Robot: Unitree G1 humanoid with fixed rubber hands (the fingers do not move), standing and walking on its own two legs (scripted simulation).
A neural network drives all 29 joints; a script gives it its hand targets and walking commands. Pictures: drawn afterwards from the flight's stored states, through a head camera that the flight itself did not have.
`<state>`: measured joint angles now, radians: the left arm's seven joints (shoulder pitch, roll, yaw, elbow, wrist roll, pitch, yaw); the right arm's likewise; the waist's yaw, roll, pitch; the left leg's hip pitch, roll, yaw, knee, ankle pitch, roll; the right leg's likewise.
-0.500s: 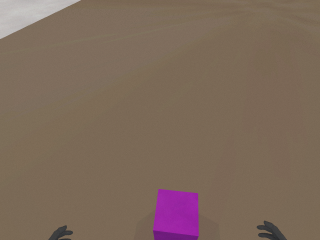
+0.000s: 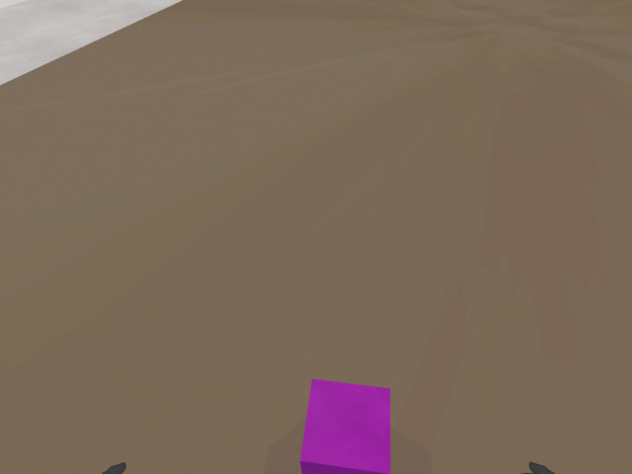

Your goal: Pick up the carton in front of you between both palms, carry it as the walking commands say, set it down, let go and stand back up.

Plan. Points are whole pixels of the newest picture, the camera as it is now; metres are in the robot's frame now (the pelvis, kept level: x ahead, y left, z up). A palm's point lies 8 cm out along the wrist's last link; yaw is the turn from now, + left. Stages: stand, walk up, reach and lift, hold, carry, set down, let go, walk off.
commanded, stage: stand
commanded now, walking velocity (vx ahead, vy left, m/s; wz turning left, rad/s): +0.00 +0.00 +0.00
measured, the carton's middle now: (345, 438) +0.39 -0.05 -0.65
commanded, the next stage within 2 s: none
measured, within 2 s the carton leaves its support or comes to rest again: neither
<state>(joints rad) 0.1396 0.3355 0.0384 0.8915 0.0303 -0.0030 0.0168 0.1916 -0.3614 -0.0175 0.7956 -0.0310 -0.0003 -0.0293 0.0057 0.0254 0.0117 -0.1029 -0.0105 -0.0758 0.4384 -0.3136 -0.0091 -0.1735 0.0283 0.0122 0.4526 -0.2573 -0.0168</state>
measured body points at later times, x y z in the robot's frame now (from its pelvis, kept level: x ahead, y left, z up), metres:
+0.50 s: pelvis -0.02 +0.00 +0.00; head -0.02 -0.01 +0.45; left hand +0.09 +0.31 -0.10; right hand +0.09 -0.30 -0.11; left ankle -0.05 +0.13 -0.74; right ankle -0.01 -0.11 -0.74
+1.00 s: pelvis -0.02 +0.00 +0.01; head -0.03 +0.00 +0.46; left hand +0.08 +0.32 -0.10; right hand +0.08 -0.31 -0.11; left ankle -0.05 +0.13 -0.74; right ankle -0.01 -0.11 -0.74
